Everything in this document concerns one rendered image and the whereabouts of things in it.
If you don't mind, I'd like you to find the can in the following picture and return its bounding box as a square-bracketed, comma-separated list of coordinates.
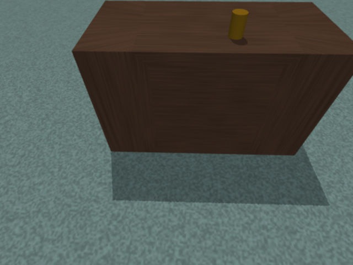
[228, 9, 249, 40]

